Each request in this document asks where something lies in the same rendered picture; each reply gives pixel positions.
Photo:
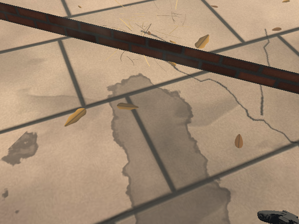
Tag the robot right hand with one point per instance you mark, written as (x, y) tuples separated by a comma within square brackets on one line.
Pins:
[(277, 217)]

